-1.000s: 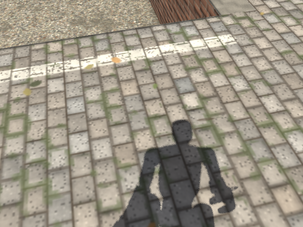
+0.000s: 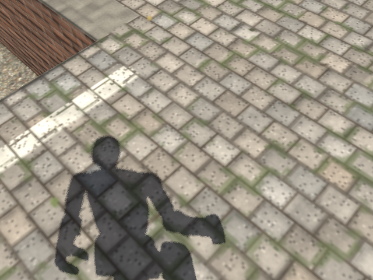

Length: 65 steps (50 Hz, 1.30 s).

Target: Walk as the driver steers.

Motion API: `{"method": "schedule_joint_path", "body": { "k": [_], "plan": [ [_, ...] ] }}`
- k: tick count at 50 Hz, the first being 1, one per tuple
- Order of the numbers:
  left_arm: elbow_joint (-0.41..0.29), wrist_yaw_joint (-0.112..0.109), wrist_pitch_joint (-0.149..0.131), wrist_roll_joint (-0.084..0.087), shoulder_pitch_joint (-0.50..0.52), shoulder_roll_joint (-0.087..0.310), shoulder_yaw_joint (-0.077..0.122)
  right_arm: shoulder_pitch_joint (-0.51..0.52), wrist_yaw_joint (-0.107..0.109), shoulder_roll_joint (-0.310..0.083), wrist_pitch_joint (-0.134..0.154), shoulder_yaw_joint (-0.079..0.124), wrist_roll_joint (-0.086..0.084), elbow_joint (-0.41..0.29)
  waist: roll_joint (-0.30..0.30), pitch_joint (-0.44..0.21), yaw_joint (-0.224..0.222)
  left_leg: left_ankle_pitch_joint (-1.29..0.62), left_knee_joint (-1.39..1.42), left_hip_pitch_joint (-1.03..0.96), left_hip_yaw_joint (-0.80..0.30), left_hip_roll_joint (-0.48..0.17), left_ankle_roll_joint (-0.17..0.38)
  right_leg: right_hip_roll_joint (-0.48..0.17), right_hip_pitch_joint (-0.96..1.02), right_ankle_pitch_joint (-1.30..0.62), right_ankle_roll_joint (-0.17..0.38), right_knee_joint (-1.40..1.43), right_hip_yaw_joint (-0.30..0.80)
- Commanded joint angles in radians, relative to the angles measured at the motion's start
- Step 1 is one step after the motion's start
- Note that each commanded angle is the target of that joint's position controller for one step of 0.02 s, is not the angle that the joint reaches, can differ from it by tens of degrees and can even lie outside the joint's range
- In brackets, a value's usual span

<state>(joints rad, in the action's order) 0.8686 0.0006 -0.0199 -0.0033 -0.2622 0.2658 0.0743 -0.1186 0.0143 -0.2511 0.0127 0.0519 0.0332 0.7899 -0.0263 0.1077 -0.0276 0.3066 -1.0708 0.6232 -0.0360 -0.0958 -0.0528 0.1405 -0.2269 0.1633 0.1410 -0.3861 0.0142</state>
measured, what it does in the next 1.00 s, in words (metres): steps on the spot, turning right: left foot, then right foot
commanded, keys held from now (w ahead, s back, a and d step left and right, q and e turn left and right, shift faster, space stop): e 1.00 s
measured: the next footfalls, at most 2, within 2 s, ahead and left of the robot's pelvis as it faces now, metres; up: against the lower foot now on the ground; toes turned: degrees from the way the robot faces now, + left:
left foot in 0.34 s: +0.19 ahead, +0.13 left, +0.00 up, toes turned -17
right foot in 0.80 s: +0.06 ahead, -0.06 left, +0.00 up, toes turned -29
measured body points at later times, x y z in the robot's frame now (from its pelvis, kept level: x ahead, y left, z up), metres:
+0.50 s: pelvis +0.09 +0.05 +0.00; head +0.14 +0.07 +0.45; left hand +0.28 +0.31 -0.13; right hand +0.15 -0.25 -0.09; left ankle +0.15 +0.14 -0.74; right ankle +0.00 -0.03 -0.65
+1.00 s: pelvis +0.05 +0.02 +0.00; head +0.06 -0.03 +0.45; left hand +0.32 +0.19 -0.09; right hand -0.01 -0.28 -0.13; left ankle +0.14 +0.15 -0.67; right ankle +0.02 -0.04 -0.74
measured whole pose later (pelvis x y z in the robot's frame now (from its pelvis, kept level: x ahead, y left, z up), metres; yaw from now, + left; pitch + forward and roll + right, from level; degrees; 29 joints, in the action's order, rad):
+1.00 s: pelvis +0.05 +0.02 +0.00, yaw -36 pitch +0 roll +2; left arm 0.72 0.01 0.05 0.00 -0.21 0.30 0.05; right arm -0.20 0.01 -0.33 -0.06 0.06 0.02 0.73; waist -0.05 0.08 0.00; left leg 0.38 -1.04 0.49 -0.01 -0.02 -0.04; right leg 0.08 -0.22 0.20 0.08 -0.43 0.09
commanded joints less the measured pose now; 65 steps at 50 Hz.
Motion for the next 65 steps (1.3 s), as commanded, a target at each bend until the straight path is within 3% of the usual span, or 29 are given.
{"method": "schedule_joint_path", "body": {
  "k": [1, 5, 11, 14, 16, 17, 18, 19, 20, 21, 22, 24, 26, 31, 36, 38, 39, 40, 41, 42, 43, 44, 46, 49, 56, 58, 60, 63, 65],
  "plan": [
    [-0.063, -0.009, -0.005, 0.001, -0.041, 0.152, 0.032, -0.093, 0.003, -0.078, -0.019, 0.016, -0.002, -0.033, 0.076, -0.182, 0.028, -0.070, 0.043, -0.034, 0.024, 0.025, -0.009, -0.260, 0.109, -0.800, 0.087, 0.025, 0.199],
    [-0.070, -0.018, 0.014, -0.003, -0.092, 0.162, 0.035, 0.001, 0.007, -0.095, -0.027, 0.011, -0.010, -0.072, 0.093, -0.167, -0.009, -0.093, 0.131, 0.012, -0.002, 0.040, -0.004, -0.272, 0.176, -0.709, 0.064, 0.006, 0.278],
    [-0.090, -0.023, 0.035, -0.017, -0.107, 0.181, 0.042, 0.059, 0.017, -0.114, -0.018, 0.003, -0.027, -0.108, 0.109, -0.134, -0.028, 0.005, 0.259, -0.028, -0.030, 0.092, 0.024, -0.290, 0.228, -0.740, 0.090, -0.066, 0.392],
    [-0.108, -0.020, 0.044, -0.015, -0.063, 0.193, 0.046, 0.027, 0.022, -0.127, -0.008, 0.000, -0.036, -0.114, 0.124, -0.127, -0.008, 0.035, 0.395, -0.148, -0.042, 0.119, 0.045, -0.270, 0.204, -0.695, 0.068, -0.098, 0.456],
    [-0.131, -0.018, 0.045, 0.001, 0.019, 0.195, 0.045, -0.059, 0.030, -0.132, 0.002, 0.001, -0.030, -0.100, 0.122, -0.127, 0.056, -0.074, 0.629, -0.350, -0.041, 0.128, 0.062, -0.205, 0.111, -0.563, 0.000, -0.149, 0.463],
    [-0.151, -0.018, 0.040, 0.014, 0.042, 0.171, 0.037, -0.119, 0.040, -0.166, 0.011, 0.010, -0.017, -0.092, 0.061, -0.162, 0.080, -0.219, 0.737, -0.515, -0.110, 0.033, 0.089, -0.151, 0.017, -0.419, -0.053, -0.247, 0.419],
    [-0.166, -0.020, 0.037, 0.011, -0.042, 0.086, 0.016, -0.118, 0.051, -0.247, 0.009, 0.020, -0.013, -0.109, -0.173, -0.218, 0.022, -0.600, 0.734, -0.667, -0.345, -0.245, 0.166, -0.029, -0.116, 0.129, -0.106, -0.475, 0.236],
    [-0.151, -0.029, 0.054, -0.008, -0.114, 0.153, 0.036, -0.123, 0.040, -0.247, -0.012, 0.020, -0.033, -0.110, -0.254, -0.268, 0.007, -0.852, 0.711, -0.652, -0.513, -0.356, 0.318, 0.071, -0.223, 0.571, -0.124, -0.631, 0.114],
    [-0.124, -0.028, 0.065, -0.031, -0.114, 0.186, 0.043, -0.115, 0.033, -0.198, -0.020, 0.011, -0.035, -0.119, -0.120, -0.218, -0.001, -0.815, 0.713, -0.606, -0.439, -0.342, 0.341, -0.001, -0.248, 0.514, -0.138, -0.778, 0.107],
    [-0.114, -0.017, 0.072, -0.031, -0.072, 0.188, 0.047, -0.072, 0.032, -0.146, -0.023, -0.003, -0.035, -0.129, -0.055, -0.165, -0.002, -0.715, 0.722, -0.539, -0.319, -0.265, 0.311, -0.029, -0.245, 0.430, -0.150, -0.817, 0.106],
    [-0.117, -0.004, 0.081, -0.020, -0.055, 0.178, 0.046, -0.023, 0.032, -0.131, -0.029, -0.010, -0.023, -0.141, -0.052, -0.132, -0.018, -0.602, 0.741, -0.496, -0.221, -0.197, 0.270, -0.049, -0.239, 0.369, -0.165, -0.817, 0.096],
    [-0.126, 0.020, 0.091, -0.006, -0.037, 0.163, 0.038, -0.010, 0.035, -0.154, -0.027, -0.002, -0.008, -0.142, -0.125, -0.125, -0.010, -0.574, 0.747, -0.481, -0.115, -0.128, 0.246, -0.053, -0.241, 0.293, -0.191, -0.821, 0.062],
    [-0.139, 0.029, 0.093, 0.001, -0.010, 0.155, 0.032, -0.044, 0.031, -0.160, -0.022, 0.003, -0.007, -0.134, -0.124, -0.143, 0.008, -0.572, 0.747, -0.508, -0.081, -0.133, 0.256, -0.053, -0.249, 0.275, -0.201, -0.787, 0.046],
    [-0.176, 0.041, 0.103, -0.007, 0.067, 0.128, 0.013, -0.090, 0.020, -0.185, -0.019, 0.018, -0.005, -0.116, -0.130, -0.144, 0.039, -0.434, 0.759, -0.529, -0.049, -0.183, 0.274, -0.106, -0.230, 0.280, -0.191, -0.597, 0.010],
    [-0.206, 0.049, 0.097, 0.003, 0.095, 0.120, -0.001, -0.085, -0.001, -0.223, -0.028, 0.035, 0.000, -0.111, -0.168, -0.150, 0.049, -0.372, 0.720, -0.464, 0.012, -0.202, 0.245, -0.119, -0.070, 0.291, -0.148, -0.359, -0.063],
    [-0.201, 0.047, 0.086, 0.000, 0.059, 0.115, -0.002, -0.075, -0.004, -0.236, -0.036, 0.041, -0.012, -0.108, -0.146, -0.157, 0.020, -0.352, 0.649, -0.434, 0.047, -0.201, 0.205, -0.109, 0.019, 0.204, -0.122, -0.196, -0.086],
    [-0.190, 0.039, 0.076, -0.008, 0.028, 0.120, -0.001, -0.084, -0.006, -0.229, -0.039, 0.042, -0.017, -0.102, -0.103, -0.158, 0.001, -0.295, 0.577, -0.378, 0.083, -0.186, 0.155, -0.098, 0.100, 0.117, -0.106, -0.072, -0.070],
    [-0.189, 0.025, 0.064, -0.022, 0.014, 0.174, 0.011, -0.131, -0.013, -0.195, -0.044, 0.037, -0.015, -0.095, 0.079, -0.134, 0.000, -0.120, 0.397, -0.266, 0.162, -0.119, 0.079, -0.202, 0.157, 0.098, -0.080, 0.099, 0.133],
    [-0.223, 0.020, 0.058, -0.017, 0.023, 0.338, 0.047, -0.105, -0.009, -0.111, -0.054, 0.012, -0.011, -0.172, 0.361, -0.088, 0.019, 0.323, 0.203, -0.001, 0.206, 0.075, 0.000, -0.500, 0.151, -0.167, 0.045, 0.152, 0.560],
    [-0.203, 0.020, 0.057, -0.020, -0.053, 0.323, 0.056, -0.028, 0.011, -0.161, -0.071, 0.020, -0.006, -0.174, 0.221, -0.102, -0.055, 0.328, 0.051, -0.032, 0.043, 0.066, 0.008, -0.511, 0.090, -0.270, 0.138, 0.113, 0.517],
    [-0.197, 0.014, 0.058, -0.016, -0.011, 0.265, 0.039, -0.040, 0.011, -0.157, -0.078, 0.022, -0.022, -0.164, 0.177, -0.080, -0.008, 0.251, 0.006, -0.037, 0.012, 0.055, 0.017, -0.448, 0.066, -0.265, 0.136, 0.097, 0.423],
    [-0.202, 0.010, 0.060, -0.010, 0.057, 0.221, 0.026, -0.062, 0.007, -0.161, -0.073, 0.025, -0.030, -0.146, 0.153, -0.056, 0.027, 0.158, 0.021, -0.051, -0.003, 0.045, 0.025, -0.372, 0.045, -0.209, 0.095, 0.103, 0.347],
    [-0.216, -0.001, 0.058, -0.003, 0.109, 0.182, 0.015, -0.101, 0.000, -0.181, -0.063, 0.034, -0.007, -0.119, 0.184, -0.096, 0.043, 0.073, 0.005, -0.064, 0.014, 0.059, 0.023, -0.292, 0.091, -0.274, 0.064, 0.085, 0.287],
    [-0.203, 0.004, 0.051, 0.004, 0.051, 0.188, 0.018, -0.093, -0.008, -0.164, -0.068, 0.033, -0.011, -0.122, 0.123, -0.144, 0.028, 0.055, 0.001, -0.052, 0.004, 0.071, 0.010, -0.295, 0.153, -0.327, 0.074, 0.069, 0.310],
    [-0.176, -0.003, 0.045, -0.014, -0.014, 0.177, 0.011, -0.057, 0.000, -0.143, -0.075, 0.025, -0.018, -0.122, 0.137, -0.135, -0.008, 0.088, 0.165, -0.086, 0.000, 0.079, 0.016, -0.311, 0.173, -0.247, 0.093, 0.077, 0.376],
    [-0.159, -0.002, 0.045, -0.021, -0.045, 0.180, 0.010, -0.050, -0.008, -0.142, -0.068, 0.021, -0.009, -0.122, 0.137, -0.147, -0.022, 0.101, 0.214, -0.120, 0.012, 0.086, 0.028, -0.299, 0.155, 0.077, 0.104, 0.126, 0.415],
    [-0.146, 0.002, 0.046, -0.029, -0.048, 0.177, 0.007, -0.029, -0.019, -0.140, -0.058, 0.018, -0.003, -0.124, 0.159, -0.104, -0.029, 0.121, 0.274, -0.135, 0.024, 0.097, 0.042, -0.294, 0.114, 0.335, 0.111, 0.174, 0.464],
    [-0.121, 0.004, 0.036, -0.031, -0.057, 0.181, 0.006, -0.035, -0.023, -0.127, -0.033, 0.009, -0.006, -0.115, 0.136, -0.068, -0.022, 0.146, 0.381, -0.214, 0.035, 0.111, 0.070, -0.298, 0.063, 0.388, 0.114, 0.182, 0.494],
    [-0.114, 0.003, 0.029, -0.025, -0.027, 0.182, 0.006, -0.092, -0.017, -0.111, -0.015, 0.002, -0.012, -0.092, 0.112, -0.059, 0.020, 0.100, 0.524, -0.365, 0.051, 0.126, 0.104, -0.273, -0.028, 0.394, 0.096, 0.159, 0.475]
  ]
}}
